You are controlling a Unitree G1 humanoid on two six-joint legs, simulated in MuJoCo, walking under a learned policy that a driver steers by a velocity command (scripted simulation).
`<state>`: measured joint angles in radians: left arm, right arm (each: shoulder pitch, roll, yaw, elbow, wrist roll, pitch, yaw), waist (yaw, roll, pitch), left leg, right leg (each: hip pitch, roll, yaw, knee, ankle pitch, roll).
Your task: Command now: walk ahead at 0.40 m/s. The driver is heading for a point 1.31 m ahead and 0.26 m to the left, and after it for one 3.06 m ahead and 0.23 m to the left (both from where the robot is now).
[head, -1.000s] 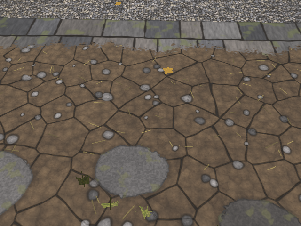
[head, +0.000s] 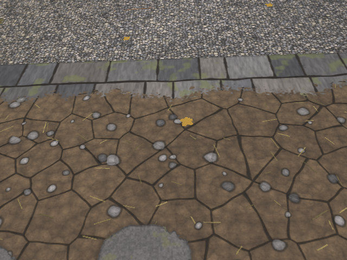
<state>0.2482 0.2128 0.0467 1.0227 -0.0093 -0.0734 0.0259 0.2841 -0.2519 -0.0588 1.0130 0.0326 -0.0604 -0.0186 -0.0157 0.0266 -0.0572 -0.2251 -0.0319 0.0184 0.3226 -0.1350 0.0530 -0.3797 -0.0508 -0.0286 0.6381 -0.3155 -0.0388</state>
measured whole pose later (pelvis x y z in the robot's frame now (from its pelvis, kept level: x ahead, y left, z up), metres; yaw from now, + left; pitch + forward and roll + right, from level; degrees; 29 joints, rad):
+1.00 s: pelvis +0.45 +0.03 +0.00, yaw +1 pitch +1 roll +2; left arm 0.05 0.22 0.05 0.88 0.00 -0.08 0.00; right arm 0.32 -0.21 -0.03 1.05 0.00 -0.08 0.00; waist -0.06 -0.04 0.03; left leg -0.05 -0.08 0.06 0.28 -0.25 0.05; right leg -0.61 -0.08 0.02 0.61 0.03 -0.02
